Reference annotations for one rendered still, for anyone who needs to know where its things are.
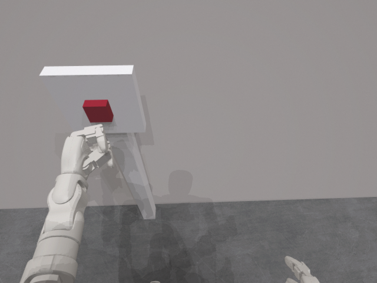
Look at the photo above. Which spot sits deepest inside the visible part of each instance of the button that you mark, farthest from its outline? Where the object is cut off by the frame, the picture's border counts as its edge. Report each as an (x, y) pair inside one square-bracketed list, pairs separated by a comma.
[(98, 111)]

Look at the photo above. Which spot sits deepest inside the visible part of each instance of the robot right hand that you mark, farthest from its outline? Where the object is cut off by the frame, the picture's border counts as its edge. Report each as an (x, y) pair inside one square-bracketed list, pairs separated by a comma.
[(302, 272)]

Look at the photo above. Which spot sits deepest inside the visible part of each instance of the panel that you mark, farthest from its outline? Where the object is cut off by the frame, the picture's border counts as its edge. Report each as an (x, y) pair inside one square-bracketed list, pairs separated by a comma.
[(70, 86)]

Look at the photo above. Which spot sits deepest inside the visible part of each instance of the robot left hand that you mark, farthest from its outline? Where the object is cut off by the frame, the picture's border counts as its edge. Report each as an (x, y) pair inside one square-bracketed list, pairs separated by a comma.
[(78, 158)]

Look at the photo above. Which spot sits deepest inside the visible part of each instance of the left robot forearm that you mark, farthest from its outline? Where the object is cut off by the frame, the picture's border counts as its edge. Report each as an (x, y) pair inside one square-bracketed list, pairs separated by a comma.
[(54, 259)]

